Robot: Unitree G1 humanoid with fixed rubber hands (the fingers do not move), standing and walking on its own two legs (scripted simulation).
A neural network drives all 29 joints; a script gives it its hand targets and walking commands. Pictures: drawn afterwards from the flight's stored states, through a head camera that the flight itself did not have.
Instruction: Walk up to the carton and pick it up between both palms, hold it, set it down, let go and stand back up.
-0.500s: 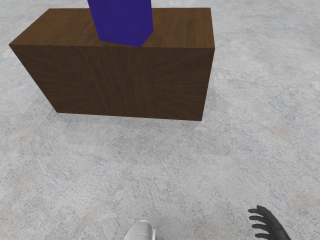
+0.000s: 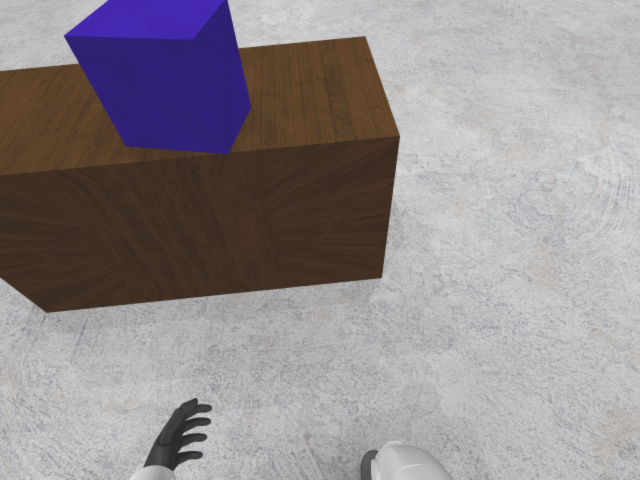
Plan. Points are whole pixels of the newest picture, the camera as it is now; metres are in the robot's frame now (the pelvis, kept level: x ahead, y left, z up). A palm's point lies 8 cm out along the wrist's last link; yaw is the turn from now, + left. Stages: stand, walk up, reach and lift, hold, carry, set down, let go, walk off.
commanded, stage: walk up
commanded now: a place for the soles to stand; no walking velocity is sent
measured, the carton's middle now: (172, 77) +0.96 +0.29 +0.02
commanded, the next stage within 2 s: none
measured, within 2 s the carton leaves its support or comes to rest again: neither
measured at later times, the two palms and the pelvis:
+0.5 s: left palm out of the picture +0.17 +0.36 -0.10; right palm (422, 318) +0.34 -0.16 -0.10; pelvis +0.20 +0.08 +0.00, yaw +0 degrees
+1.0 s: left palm (96, 257) +0.52 +0.40 -0.08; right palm (385, 341) +0.31 -0.09 -0.11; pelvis +0.36 +0.16 +0.01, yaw +1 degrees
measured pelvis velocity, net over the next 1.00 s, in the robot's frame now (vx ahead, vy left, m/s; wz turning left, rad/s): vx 0.36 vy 0.16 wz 0.02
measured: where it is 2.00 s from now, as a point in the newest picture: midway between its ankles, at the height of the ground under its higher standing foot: (259, 369)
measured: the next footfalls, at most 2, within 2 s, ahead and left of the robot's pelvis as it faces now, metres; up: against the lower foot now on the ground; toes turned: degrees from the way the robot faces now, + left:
right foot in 0.02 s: +0.16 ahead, -0.08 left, +0.00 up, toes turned -3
left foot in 0.52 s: +0.34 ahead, +0.23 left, +0.00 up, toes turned +5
